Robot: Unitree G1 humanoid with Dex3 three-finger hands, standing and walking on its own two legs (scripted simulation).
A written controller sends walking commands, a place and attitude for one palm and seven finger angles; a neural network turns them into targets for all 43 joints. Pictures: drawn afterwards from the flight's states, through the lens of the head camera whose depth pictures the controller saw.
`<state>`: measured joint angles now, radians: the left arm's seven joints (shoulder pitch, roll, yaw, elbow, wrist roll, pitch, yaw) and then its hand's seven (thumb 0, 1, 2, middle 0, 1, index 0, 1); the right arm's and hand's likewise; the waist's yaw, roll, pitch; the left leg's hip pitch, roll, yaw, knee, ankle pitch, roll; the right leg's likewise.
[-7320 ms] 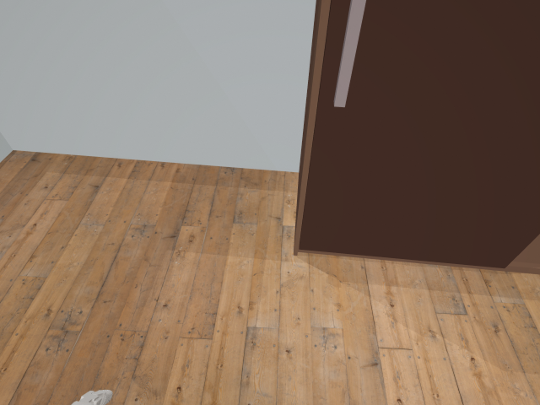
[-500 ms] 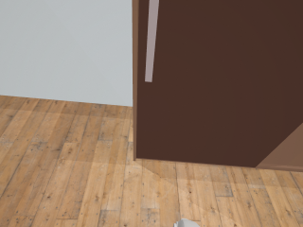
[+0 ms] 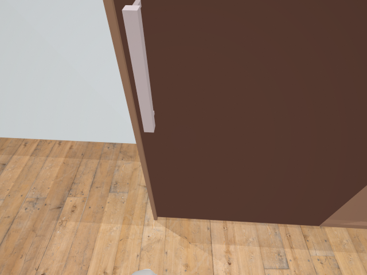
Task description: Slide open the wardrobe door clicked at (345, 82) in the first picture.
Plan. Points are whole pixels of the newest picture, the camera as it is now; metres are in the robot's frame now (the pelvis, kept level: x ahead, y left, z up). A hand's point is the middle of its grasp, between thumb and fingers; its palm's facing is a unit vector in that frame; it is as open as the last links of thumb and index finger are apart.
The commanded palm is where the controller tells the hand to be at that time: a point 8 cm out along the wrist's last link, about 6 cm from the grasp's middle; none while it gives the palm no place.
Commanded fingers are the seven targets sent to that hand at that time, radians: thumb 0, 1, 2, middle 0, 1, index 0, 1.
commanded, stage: come to a stop and stand still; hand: left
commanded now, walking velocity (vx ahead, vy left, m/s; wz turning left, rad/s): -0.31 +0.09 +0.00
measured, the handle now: (144, 75) +0.51 +0.12 +0.19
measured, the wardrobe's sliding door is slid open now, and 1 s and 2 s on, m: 0.00 0.00 0.00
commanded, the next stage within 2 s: look again from close up in 1.44 s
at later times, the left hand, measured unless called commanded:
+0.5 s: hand out of the picture +0.00 +0.18 -0.18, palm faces +0.03 -0.96 -0.27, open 7.3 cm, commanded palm none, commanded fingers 0.00 0.90 0.90 -0.20 -0.30 -0.20 -0.30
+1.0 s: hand out of the picture -0.06 +0.19 -0.18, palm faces +0.05 -0.98 -0.17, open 7.3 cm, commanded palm none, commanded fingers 0.00 0.90 0.90 -0.20 -0.30 -0.20 -0.30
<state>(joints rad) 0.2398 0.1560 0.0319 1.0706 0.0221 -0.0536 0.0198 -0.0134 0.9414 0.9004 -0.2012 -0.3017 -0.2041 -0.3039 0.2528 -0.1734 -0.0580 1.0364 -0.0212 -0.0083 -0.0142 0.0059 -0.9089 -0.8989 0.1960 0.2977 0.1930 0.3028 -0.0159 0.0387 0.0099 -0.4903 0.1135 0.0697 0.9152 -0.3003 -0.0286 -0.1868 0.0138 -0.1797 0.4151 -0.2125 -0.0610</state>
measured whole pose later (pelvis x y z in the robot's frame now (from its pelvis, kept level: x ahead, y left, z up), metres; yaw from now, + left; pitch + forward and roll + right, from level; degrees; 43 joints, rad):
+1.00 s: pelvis -0.04 +0.02 +0.00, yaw -1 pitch -1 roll +0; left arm 0.30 0.17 0.02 1.15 0.02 0.02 0.03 0.01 0.91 0.90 -0.20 -0.30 -0.20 -0.30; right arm 0.30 -0.12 -0.01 1.12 -0.01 0.00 -0.04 0.02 -0.92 -0.90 0.20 0.30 0.20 0.30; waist 0.03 -0.03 0.02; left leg -0.13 0.01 0.08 0.45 -0.31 0.02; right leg -0.21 -0.09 -0.06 0.46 -0.23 0.06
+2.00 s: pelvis -0.04 -0.03 +0.00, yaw +0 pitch -1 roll +1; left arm 0.25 0.15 0.00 1.12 0.02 -0.02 0.02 0.01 0.92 0.90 -0.20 -0.30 -0.20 -0.30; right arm 0.29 -0.18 0.00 1.10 -0.01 -0.02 -0.03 0.01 -0.91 -0.90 0.20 0.30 0.20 0.30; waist 0.00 0.04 0.04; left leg -0.13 0.07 0.05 0.45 -0.30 -0.06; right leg -0.24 -0.04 -0.09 0.52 -0.27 -0.01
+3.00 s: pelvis +0.03 -0.01 -0.01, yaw +2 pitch +0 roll +1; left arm 0.30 0.13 0.04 1.06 0.03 -0.07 0.02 0.01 0.92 0.90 -0.20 -0.30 -0.20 -0.30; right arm 0.39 -0.11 -0.01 1.14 -0.01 -0.01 -0.02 0.01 -0.90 -0.90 0.20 0.30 0.20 0.30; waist 0.02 0.02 0.06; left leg -0.35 0.03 0.06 1.01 -0.53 0.00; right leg -0.21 -0.05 -0.14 0.60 -0.39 -0.03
